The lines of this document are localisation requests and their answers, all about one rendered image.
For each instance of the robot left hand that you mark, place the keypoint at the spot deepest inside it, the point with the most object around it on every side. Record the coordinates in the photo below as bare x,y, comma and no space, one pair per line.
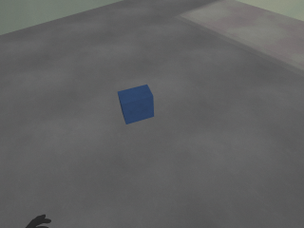
39,220

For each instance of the carton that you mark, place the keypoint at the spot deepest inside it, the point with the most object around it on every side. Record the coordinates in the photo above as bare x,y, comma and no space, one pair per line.
137,103

